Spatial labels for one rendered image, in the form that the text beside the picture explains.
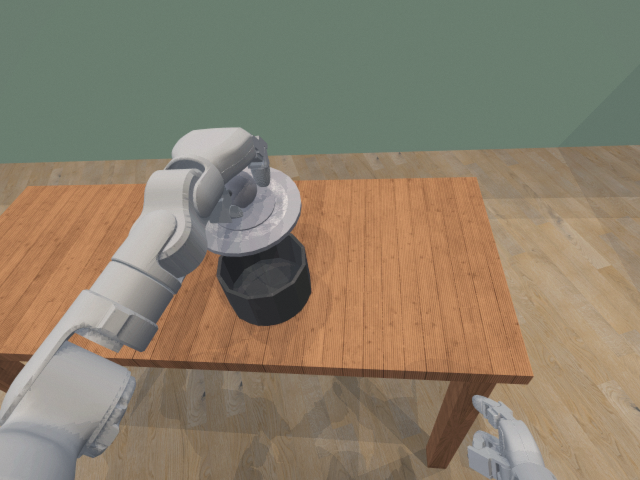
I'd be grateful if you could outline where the lid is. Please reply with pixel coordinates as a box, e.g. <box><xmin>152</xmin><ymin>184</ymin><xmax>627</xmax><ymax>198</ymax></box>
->
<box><xmin>205</xmin><ymin>166</ymin><xmax>302</xmax><ymax>257</ymax></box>

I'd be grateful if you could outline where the pot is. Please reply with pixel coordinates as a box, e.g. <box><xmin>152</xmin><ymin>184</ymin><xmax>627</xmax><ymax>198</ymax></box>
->
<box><xmin>216</xmin><ymin>233</ymin><xmax>311</xmax><ymax>326</ymax></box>

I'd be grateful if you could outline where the left robot forearm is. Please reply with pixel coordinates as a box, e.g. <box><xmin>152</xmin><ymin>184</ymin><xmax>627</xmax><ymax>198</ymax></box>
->
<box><xmin>0</xmin><ymin>154</ymin><xmax>224</xmax><ymax>426</ymax></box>

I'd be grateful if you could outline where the robot left upper arm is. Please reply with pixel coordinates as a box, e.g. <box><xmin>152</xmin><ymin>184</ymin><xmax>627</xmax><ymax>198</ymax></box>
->
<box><xmin>0</xmin><ymin>340</ymin><xmax>136</xmax><ymax>480</ymax></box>

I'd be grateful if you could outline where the table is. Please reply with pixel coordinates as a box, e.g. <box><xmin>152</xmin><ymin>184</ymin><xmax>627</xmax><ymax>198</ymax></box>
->
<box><xmin>0</xmin><ymin>177</ymin><xmax>534</xmax><ymax>469</ymax></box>

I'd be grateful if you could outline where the knob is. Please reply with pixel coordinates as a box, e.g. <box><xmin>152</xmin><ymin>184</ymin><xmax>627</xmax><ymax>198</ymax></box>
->
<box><xmin>225</xmin><ymin>171</ymin><xmax>257</xmax><ymax>208</ymax></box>

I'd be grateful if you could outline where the robot left hand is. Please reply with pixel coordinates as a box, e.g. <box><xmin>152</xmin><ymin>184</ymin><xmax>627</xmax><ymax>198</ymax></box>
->
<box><xmin>172</xmin><ymin>127</ymin><xmax>270</xmax><ymax>223</ymax></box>

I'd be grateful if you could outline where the robot right hand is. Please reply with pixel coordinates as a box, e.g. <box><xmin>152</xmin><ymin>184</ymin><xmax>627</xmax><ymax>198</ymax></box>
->
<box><xmin>467</xmin><ymin>395</ymin><xmax>545</xmax><ymax>480</ymax></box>

